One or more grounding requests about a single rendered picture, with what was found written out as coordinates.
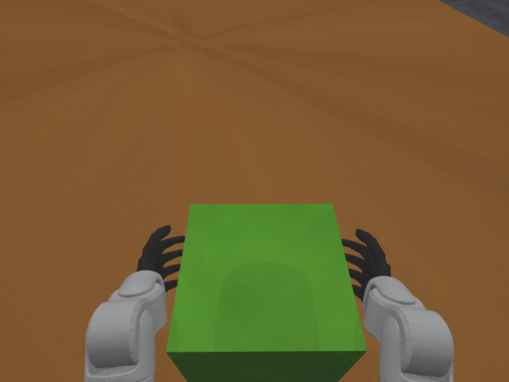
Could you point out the robot right hand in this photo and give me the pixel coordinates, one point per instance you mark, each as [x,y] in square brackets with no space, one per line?
[373,265]

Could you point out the right robot forearm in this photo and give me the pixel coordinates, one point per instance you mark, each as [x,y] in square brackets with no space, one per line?
[416,344]

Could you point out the carton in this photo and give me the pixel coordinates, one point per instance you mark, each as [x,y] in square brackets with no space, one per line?
[264,295]

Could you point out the left robot forearm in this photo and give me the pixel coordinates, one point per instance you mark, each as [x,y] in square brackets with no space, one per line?
[120,337]

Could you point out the robot left hand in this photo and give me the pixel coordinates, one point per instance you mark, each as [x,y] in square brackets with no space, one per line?
[153,260]

